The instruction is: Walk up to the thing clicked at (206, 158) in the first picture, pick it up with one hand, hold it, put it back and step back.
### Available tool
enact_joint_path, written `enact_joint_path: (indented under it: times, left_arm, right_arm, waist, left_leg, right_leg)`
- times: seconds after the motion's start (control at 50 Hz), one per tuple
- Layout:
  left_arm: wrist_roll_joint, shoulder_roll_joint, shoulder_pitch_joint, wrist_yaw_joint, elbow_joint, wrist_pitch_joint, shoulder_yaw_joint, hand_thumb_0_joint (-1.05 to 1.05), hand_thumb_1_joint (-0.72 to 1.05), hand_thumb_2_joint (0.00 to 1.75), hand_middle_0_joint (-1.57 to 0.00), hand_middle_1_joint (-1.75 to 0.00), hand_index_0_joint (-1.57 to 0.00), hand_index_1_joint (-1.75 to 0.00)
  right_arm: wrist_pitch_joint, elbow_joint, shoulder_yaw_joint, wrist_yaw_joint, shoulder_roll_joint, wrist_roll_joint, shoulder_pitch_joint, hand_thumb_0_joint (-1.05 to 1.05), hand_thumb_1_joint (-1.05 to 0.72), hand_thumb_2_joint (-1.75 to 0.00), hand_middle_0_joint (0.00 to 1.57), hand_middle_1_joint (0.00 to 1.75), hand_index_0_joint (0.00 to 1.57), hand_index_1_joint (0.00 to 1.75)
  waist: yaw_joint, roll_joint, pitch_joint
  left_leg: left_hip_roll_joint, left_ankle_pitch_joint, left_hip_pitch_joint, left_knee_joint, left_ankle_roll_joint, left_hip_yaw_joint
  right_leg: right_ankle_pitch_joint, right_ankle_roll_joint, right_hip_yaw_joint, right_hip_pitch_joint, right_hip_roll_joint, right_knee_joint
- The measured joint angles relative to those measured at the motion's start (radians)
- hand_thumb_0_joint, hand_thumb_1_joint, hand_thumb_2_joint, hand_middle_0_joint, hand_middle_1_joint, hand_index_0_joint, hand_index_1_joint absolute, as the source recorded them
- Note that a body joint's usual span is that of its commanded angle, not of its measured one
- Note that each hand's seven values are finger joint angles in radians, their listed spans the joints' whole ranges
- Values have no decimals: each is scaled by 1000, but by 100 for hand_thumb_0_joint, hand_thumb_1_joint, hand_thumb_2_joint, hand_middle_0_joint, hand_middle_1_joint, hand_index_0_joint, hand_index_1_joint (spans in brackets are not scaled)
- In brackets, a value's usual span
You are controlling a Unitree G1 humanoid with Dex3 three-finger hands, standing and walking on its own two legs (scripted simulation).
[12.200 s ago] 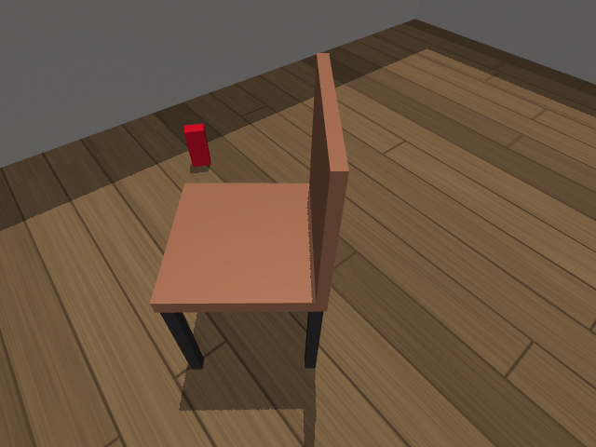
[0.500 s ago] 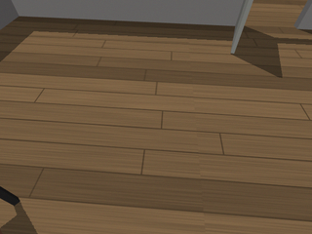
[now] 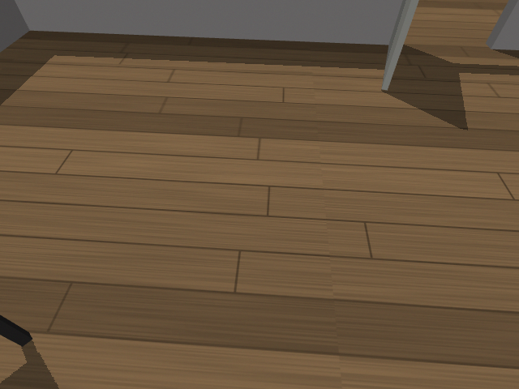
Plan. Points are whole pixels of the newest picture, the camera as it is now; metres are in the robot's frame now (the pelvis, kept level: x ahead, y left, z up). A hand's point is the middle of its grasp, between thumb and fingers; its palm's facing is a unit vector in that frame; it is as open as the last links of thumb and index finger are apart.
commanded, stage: stand
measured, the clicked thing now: out of the picture +0.45 +1.77 -0.68
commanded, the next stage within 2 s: walk up in 0.18 s
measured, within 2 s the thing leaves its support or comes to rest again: neither
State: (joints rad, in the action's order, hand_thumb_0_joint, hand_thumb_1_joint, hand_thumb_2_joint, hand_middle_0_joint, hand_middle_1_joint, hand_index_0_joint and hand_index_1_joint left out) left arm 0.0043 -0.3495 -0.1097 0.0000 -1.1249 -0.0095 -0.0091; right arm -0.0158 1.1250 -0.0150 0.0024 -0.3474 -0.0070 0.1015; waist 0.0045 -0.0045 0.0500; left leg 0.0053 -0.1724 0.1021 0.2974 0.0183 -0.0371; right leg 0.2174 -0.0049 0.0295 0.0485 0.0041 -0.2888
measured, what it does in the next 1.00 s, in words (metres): walks ahead, turning left: left foot, then right foot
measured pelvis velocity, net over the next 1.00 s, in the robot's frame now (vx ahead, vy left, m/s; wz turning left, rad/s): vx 0.23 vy -0.01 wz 0.41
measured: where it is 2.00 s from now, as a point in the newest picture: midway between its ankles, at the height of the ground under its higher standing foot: outside the picture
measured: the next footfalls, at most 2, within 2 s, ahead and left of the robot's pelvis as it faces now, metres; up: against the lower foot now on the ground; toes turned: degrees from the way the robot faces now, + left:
left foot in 0.48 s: +0.16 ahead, +0.20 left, +0.00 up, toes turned +14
right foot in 0.92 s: +0.37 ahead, -0.09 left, +0.00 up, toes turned +32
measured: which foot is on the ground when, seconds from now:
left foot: down 0.00-0.24, up 0.26-0.46, down 0.48-0.96, up 0.98-1.00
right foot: down 0.00-0.50, up 0.52-0.90, down 0.92-1.00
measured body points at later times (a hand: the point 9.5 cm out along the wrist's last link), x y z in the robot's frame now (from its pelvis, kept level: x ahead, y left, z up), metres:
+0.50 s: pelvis +0.06 +0.05 -0.03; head +0.08 +0.08 +0.41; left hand +0.04 +0.38 -0.17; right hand +0.17 -0.28 -0.12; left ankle +0.12 +0.19 -0.75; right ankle -0.03 -0.11 -0.74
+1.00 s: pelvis +0.23 -0.01 -0.04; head +0.25 +0.00 +0.41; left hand +0.16 +0.33 -0.14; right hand +0.43 -0.30 -0.14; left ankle +0.13 +0.16 -0.71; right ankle +0.32 -0.11 -0.75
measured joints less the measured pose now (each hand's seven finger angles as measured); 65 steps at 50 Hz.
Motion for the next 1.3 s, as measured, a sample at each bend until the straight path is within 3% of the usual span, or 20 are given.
enact_joint_path:
  times: [0.2, 0.28, 0.34, 0.4, 0.44, 0.48, 0.52, 0.56, 0.62, 0.76, 0.92, 0.96, 0.98, 1.02, 1.08, 1.18, 1.3]
  left_arm:
    - [3, -2, -9, 6, 7, -1, -7, 0, 90, 90, -21, -30, -20, -30]
    - [26, -13, -32, 34, 83, -10, -61, 0, 90, 90, -21, -30, -20, -30]
    - [35, -31, -66, 39, 142, -19, -88, 0, 90, 90, -21, -30, -20, -30]
    - [41, -52, -102, 43, 169, -21, -101, 0, 90, 90, -21, -30, -20, -30]
    - [43, -69, -122, 49, 180, -15, -104, 0, 90, 90, -21, -30, -20, -30]
    - [39, -84, -141, 54, 191, -3, -104, 0, 90, 90, -21, -30, -20, -30]
    - [38, -92, -144, 53, 197, 20, -107, 0, 90, 90, -21, -30, -20, -30]
    - [34, -90, -138, 59, 209, 43, -100, 0, 90, 90, -20, -30, -20, -30]
    - [20, -100, -126, 72, 235, 48, -92, 1, 90, 90, -20, -30, -20, -30]
    - [28, -111, -143, 88, 281, 58, -112, 0, 90, 90, -20, -30, -20, -30]
    - [34, -127, -161, 87, 311, 63, -134, 0, 90, 90, -20, -30, -20, -30]
    - [39, -98, -154, 74, 315, 43, -130, 0, 90, 90, -20, -30, -20, -30]
    - [41, -86, -155, 70, 322, 33, -121, 0, 90, 90, -20, -30, -20, -30]
    - [35, -64, -155, 65, 324, 33, -104, 0, 90, 90, -20, -30, -20, -30]
    - [27, -23, -168, 54, 321, 27, -77, 0, 90, 90, -21, -30, -20, -30]
    - [18, -3, -199, 35, 315, -15, -44, 0, 90, 90, -21, -30, -20, -30]
    - [1, -24, -205, 8, 312, -20, -30, 0, 90, 90, -21, -30, -20, -30]
  right_arm:
    - [3, -6, 9, -9, 0, -3, 13, 1, -90, -90, 20, 30, 21, 30]
    - [22, -62, 44, -34, -13, -16, 99, 1, -90, -90, 20, 30, 21, 30]
    - [37, -82, 64, -52, -20, -28, 147, 1, -90, -90, 20, 30, 21, 30]
    - [24, -121, 81, -68, -40, -27, 169, 1, -90, -90, 20, 30, 21, 30]
    - [10, -153, 91, -73, -53, -23, 176, 1, -90, -90, 20, 30, 21, 30]
    - [-14, -187, 105, -68, -70, -20, 187, 1, -90, -90, 20, 30, 21, 30]
    - [-35, -215, 119, -46, -72, -25, 188, 1, -90, -90, 20, 30, 21, 30]
    - [-38, -234, 117, -32, -64, -22, 201, 1, -90, -90, 20, 30, 21, 30]
    - [-32, -239, 93, -23, -34, -13, 228, 1, -90, -90, 20, 30, 21, 30]
    - [-68, -280, 67, -3, -13, -15, 294, 1, -90, -90, 20, 30, 21, 30]
    - [-66, -313, 68, 28, -61, -25, 294, 1, -89, -90, 21, 30, 21, 30]
    - [-46, -304, 79, 42, -89, -18, 266, 1, -89, -90, 21, 30, 21, 30]
    - [-35, -298, 81, 52, -94, -11, 251, 1, -90, -90, 20, 30, 21, 30]
    - [-26, -290, 77, 67, -94, -6, 228, 1, -90, -90, 20, 30, 21, 30]
    - [-35, -294, 70, 58, -105, 5, 202, 1, -90, -90, 20, 30, 21, 30]
    - [-32, -316, 65, 26, -98, 5, 164, 1, -90, -90, 20, 30, 21, 30]
    - [5, -321, 55, 5, -60, 0, 107, 1, -90, -90, 20, 30, 20, 30]
  waist:
    - [-2, 0, 2]
    - [-9, -3, -8]
    - [24, 25, -10]
    - [35, 39, 16]
    - [33, 47, 39]
    - [23, 57, 58]
    - [11, 91, 85]
    - [-13, 94, 87]
    - [-16, 111, 77]
    - [-1, 107, 42]
    - [15, 76, 24]
    - [22, 15, 42]
    - [26, 6, 48]
    - [41, 17, 55]
    - [51, 13, 57]
    - [54, 0, 69]
    - [58, 3, 112]
  left_leg:
    - [1, -11, 9, 17, -9, -2]
    - [10, -144, 128, 277, -43, -8]
    - [27, -216, 237, 478, -32, 47]
    - [61, -223, 295, 480, -31, 58]
    - [81, -165, 302, 400, -34, 60]
    - [75, -28, 277, 304, -32, 69]
    - [32, -37, 284, 375, -23, 85]
    - [9, -80, 283, 405, -31, 67]
    - [-14, -71, 226, 330, -35, 42]
    - [-22, -103, 135, 272, -18, -21]
    - [18, -249, 150, 407, 37, -106]
    - [53, -268, 195, 533, -1, -151]
    - [41, -287, 236, 627, -18, -152]
    - [4, -348, 311, 803, -36, -89]
    - [-17, -315, 381, 897, -52, -8]
    - [-21, -251, 392, 723, -52, 19]
    - [-14, -207, 348, 552, -52, 34]
  right_leg:
    - [7, -4, 2, 6, -1, -12]
    - [75, -17, 76, 10, 2, -89]
    - [103, -22, 105, -15, 24, -88]
    - [121, -4, 132, -57, 41, -77]
    - [158, 21, 151, -72, 57, -111]
    - [240, 28, 163, -52, 90, -239]
    - [322, -8, 89, 41, 132, -505]
    - [368, -25, 0, 153, 86, -724]
    - [299, -37, -38, 283, 67, -835]
    - [171, -3, -68, 406, 107, -652]
    - [95, -12, -44, 372, 93, -476]
    - [114, 9, 9, 356, 55, -497]
    - [131, 8, 26, 352, 55, -510]
    - [143, -2, 38, 328, 71, -497]
    - [117, -18, 60, 269, 74, -403]
    - [105, -44, 103, 220, 46, -326]
    - [158, -51, 150, 200, 41, -371]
